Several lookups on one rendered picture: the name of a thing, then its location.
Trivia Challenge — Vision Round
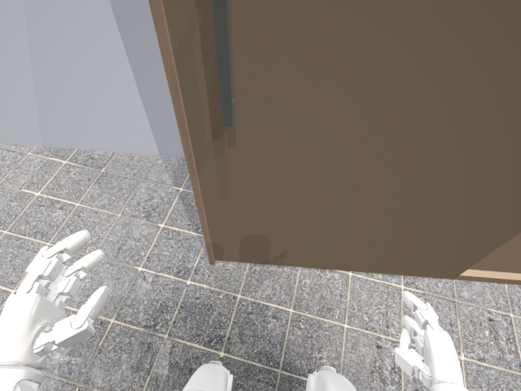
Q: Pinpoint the wardrobe door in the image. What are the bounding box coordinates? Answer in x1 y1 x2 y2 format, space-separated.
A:
163 0 521 279
469 232 521 274

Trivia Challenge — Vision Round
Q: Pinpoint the robot right hand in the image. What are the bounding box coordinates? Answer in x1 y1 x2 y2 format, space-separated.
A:
395 291 464 389

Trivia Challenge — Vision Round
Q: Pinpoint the robot right thigh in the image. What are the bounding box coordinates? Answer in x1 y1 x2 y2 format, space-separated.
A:
306 371 356 391

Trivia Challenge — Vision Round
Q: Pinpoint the left robot forearm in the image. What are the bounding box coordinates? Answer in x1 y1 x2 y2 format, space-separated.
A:
0 365 44 391

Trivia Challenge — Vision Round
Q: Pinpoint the robot left hand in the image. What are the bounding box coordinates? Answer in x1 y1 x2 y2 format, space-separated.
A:
0 230 110 370

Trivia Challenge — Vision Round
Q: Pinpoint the handle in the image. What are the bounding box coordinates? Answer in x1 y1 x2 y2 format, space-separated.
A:
212 0 234 127

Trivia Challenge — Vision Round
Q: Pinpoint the robot left thigh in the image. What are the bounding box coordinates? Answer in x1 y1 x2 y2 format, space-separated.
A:
182 363 234 391

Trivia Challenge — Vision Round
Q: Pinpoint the robot thigh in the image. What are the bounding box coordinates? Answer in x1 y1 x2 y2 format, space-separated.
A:
306 371 356 391
182 363 234 391

